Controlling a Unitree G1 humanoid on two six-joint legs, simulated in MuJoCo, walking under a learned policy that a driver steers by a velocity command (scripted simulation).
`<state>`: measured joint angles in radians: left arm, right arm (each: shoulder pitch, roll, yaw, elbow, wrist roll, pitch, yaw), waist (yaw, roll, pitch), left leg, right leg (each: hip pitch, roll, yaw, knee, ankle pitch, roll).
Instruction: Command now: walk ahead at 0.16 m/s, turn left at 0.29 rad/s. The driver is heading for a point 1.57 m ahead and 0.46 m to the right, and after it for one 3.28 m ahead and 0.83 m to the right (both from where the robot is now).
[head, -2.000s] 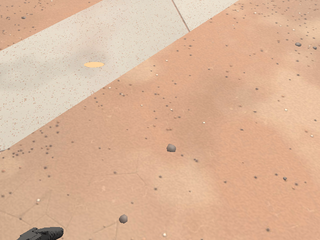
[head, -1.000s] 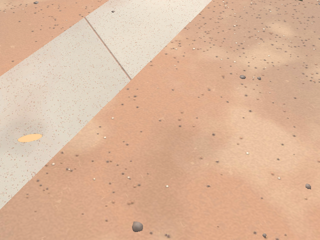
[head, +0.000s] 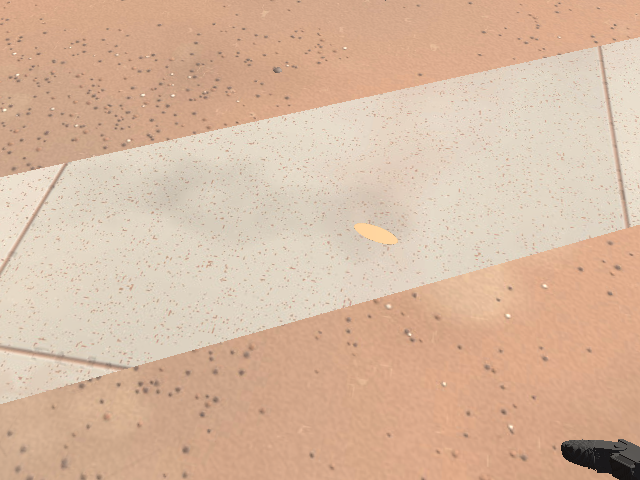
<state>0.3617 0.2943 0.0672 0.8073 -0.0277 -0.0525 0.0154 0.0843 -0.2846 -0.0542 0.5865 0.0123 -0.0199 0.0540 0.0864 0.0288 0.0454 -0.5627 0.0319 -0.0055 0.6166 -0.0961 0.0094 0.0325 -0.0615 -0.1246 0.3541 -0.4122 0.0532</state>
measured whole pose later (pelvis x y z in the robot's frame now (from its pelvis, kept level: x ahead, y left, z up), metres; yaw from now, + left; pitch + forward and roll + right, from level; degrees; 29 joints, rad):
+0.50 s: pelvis +0.11 +0.02 +0.01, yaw +2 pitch +0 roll +1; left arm 0.21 0.24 0.02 0.81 0.02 -0.01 0.02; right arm 0.17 -0.23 -0.02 0.79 -0.02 0.00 0.00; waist -0.01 0.02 0.01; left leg -0.28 -0.05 0.01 0.51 -0.22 0.03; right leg -0.27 -0.05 0.01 0.56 -0.28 0.03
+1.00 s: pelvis +0.14 +0.01 +0.01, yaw +2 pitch -2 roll +0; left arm 0.19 0.25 0.02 0.95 0.00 -0.01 0.03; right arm 0.17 -0.24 -0.05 0.98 0.01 0.02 -0.03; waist 0.00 0.00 0.03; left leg -0.20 -0.02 -0.01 0.53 -0.31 0.02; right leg -0.17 -0.01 0.00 0.53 -0.33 0.00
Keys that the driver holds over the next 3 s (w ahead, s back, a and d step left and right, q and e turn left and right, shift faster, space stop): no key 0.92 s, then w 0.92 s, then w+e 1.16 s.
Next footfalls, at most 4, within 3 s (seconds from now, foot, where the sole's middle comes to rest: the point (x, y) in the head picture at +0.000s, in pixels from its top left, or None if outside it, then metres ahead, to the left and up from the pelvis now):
0.02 left None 0.17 0.12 -0.76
0.38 right None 0.16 -0.12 -0.76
1.64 left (315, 414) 0.57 0.10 -0.76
2.18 right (438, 310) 0.84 -0.16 -0.76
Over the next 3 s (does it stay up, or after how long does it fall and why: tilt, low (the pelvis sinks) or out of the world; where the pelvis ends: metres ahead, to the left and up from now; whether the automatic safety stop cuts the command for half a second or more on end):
stays up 1.13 -0.14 0.02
